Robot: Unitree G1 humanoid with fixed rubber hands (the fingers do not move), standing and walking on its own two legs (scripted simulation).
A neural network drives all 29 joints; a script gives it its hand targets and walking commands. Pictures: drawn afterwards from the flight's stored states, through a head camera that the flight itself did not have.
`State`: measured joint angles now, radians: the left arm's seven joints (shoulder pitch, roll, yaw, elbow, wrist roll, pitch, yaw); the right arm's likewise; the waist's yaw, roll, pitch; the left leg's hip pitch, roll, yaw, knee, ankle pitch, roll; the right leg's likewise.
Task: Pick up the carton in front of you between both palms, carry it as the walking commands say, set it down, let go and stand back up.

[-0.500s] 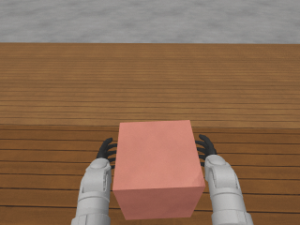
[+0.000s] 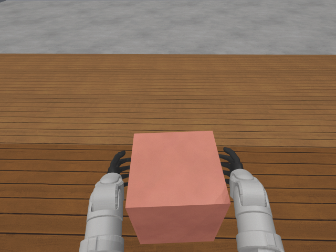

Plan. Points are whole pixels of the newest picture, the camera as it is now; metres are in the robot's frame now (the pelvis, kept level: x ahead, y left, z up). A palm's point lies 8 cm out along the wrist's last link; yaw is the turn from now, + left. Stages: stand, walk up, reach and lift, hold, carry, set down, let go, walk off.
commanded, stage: hold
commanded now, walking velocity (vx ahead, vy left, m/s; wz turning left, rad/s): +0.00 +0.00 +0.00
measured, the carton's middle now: (175, 189) +0.30 +0.00 -0.02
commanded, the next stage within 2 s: carry in 0.46 s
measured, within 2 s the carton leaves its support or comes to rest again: neither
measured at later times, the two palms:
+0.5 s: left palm (115, 177) +0.30 +0.15 +0.05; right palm (235, 173) +0.30 -0.15 +0.05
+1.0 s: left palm (129, 130) +0.43 +0.13 +0.09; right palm (235, 132) +0.41 -0.17 +0.08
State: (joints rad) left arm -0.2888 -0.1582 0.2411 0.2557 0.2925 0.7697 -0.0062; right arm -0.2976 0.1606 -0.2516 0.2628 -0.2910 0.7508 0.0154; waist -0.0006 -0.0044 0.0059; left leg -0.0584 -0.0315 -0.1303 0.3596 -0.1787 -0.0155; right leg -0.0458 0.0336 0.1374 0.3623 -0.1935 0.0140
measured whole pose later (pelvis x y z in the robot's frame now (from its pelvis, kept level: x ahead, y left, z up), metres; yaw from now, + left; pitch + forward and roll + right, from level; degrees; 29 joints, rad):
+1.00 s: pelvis +0.18 -0.01 +0.00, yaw -3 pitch +6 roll +0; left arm -0.03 -0.13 0.09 -0.43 0.06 1.19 0.11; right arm -0.04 0.13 -0.04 -0.42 -0.07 1.17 -0.12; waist -0.01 0.03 -0.18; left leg -0.19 0.05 0.16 0.39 -0.30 0.01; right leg -0.47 -0.04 -0.11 0.88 -0.48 -0.01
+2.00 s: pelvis +0.82 -0.05 +0.00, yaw -3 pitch +4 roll -1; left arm 0.03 -0.13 0.04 -0.55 0.08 1.17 0.11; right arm 0.00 0.13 -0.03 -0.52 -0.05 1.15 -0.11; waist -0.02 0.00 -0.11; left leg 0.00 0.05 0.23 0.27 -0.33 0.00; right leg -0.58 -0.09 -0.17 0.60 -0.09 -0.01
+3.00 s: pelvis +1.50 -0.09 -0.06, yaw -1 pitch +6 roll +1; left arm -0.42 -0.12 0.22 -0.27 0.06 1.10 0.14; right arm -0.47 0.10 -0.20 -0.19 0.00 1.06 -0.14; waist -0.07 -0.01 -0.02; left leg -0.10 -0.05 0.11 0.59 -0.44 0.08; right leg -0.54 0.02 -0.11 0.43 0.18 -0.07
